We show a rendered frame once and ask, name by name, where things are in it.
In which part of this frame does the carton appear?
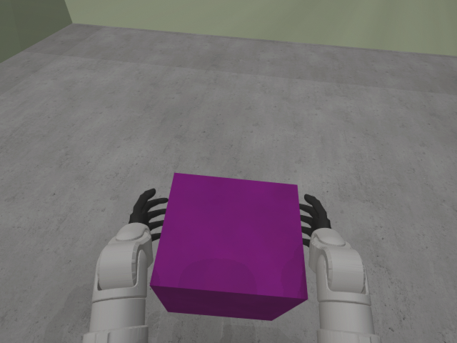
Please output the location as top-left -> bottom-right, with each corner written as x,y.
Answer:
150,173 -> 308,321

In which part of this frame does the robot right hand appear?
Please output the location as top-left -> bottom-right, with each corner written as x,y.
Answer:
299,194 -> 331,247

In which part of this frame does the left robot forearm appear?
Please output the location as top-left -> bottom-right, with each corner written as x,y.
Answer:
82,223 -> 154,343

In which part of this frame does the robot left hand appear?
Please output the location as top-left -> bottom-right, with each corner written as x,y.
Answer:
129,189 -> 169,241

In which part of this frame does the right robot forearm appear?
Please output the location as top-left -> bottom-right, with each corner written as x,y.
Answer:
308,228 -> 381,343

